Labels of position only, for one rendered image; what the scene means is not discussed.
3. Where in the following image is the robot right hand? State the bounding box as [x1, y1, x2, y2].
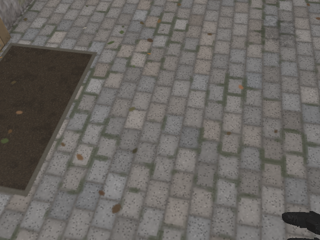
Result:
[282, 211, 320, 240]

